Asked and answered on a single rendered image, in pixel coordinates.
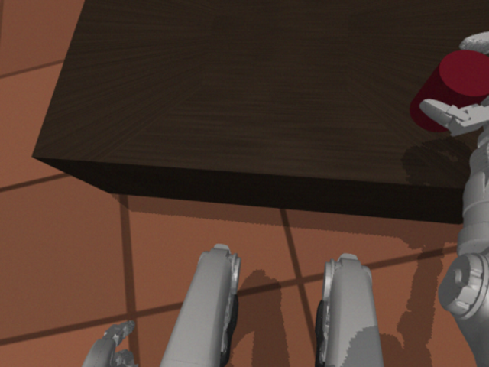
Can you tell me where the left robot foot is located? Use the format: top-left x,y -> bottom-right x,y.
219,294 -> 238,367

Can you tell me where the can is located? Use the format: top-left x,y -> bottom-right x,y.
410,50 -> 489,132

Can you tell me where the left robot hand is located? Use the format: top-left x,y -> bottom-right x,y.
82,320 -> 138,367

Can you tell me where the right robot hand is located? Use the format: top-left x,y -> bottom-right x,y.
419,31 -> 489,136

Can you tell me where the right robot arm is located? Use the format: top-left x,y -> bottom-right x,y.
438,128 -> 489,367

